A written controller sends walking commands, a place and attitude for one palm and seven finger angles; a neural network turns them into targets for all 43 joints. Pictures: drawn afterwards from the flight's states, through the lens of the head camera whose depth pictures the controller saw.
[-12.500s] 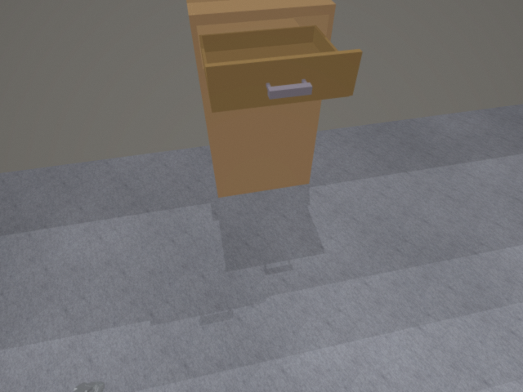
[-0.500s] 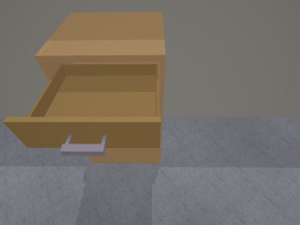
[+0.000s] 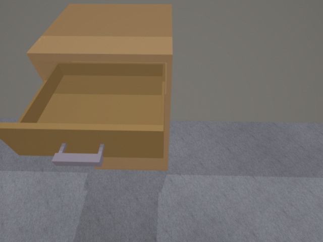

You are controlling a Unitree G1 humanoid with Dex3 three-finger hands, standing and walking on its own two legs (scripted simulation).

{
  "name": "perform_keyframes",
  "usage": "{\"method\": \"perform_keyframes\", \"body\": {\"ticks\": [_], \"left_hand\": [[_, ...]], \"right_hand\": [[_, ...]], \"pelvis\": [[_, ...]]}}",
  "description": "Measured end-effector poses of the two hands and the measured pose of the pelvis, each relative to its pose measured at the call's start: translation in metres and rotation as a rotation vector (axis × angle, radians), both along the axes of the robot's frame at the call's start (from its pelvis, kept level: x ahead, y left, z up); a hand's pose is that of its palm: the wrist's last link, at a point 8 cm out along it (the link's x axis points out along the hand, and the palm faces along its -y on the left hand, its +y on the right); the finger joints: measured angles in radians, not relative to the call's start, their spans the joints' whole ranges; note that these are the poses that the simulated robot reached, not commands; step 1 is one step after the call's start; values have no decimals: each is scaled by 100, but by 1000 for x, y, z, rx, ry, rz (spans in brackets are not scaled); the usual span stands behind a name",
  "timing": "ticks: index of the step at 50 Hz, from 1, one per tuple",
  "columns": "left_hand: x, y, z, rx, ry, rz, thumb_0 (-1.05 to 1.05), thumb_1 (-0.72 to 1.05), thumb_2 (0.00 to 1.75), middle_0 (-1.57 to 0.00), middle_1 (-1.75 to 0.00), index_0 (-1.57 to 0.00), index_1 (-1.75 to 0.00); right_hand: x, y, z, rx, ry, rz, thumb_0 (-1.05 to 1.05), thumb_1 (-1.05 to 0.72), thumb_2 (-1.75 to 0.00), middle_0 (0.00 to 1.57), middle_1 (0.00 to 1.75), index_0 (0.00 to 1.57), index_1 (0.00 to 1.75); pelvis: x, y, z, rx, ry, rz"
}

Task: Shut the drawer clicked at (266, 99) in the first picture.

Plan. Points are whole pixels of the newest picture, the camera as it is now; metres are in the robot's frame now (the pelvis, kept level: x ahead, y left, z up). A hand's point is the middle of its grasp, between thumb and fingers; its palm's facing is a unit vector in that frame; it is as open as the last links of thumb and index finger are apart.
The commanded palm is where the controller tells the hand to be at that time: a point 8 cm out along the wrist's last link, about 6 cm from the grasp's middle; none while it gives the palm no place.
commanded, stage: come to a stop and stand still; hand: left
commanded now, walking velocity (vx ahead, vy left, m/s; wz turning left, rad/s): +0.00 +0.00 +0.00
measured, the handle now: (80, 153) +0.33 +0.25 +0.01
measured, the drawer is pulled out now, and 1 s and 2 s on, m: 0.30 0.30 0.30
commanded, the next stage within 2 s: look again from close up in 0.24 s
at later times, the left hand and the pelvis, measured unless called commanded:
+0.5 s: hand out of the picture +0.00 +0.16 -0.17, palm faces +0.02 -0.98 -0.19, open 7.3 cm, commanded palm none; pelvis +0.00 -0.01 +0.00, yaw +0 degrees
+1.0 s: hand out of the picture -0.01 +0.16 -0.17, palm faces +0.03 -0.98 -0.18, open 7.3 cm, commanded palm none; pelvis +0.00 +0.00 +0.00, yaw +0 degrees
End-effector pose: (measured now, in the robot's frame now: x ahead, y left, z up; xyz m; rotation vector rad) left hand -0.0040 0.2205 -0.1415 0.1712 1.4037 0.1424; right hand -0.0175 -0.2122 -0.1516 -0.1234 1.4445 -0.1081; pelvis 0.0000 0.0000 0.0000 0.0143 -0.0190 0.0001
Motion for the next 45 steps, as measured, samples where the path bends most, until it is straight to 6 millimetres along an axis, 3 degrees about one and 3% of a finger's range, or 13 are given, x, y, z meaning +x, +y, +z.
{"method": "perform_keyframes", "body": {"ticks": [18, 45], "left_hand": [[1, -6, -1, -6, -14, 19, 1, 92, 90, -20, -30, -20, -30], [-13, -11, -2, -27, 13, 34, 0, 91, 90, -20, -30, -20, -30]], "right_hand": [[15, -5, 3, -9, -30, 11, 1, -92, -90, 20, 30, 20, 30], [0, 6, 3, 4, -2, -1, 1, -91, -90, 20, 30, 20, 30]], "pelvis": [[3, -6, 1, -3, -2, 7], [-1, -3, 2, -4, -2, 6]]}}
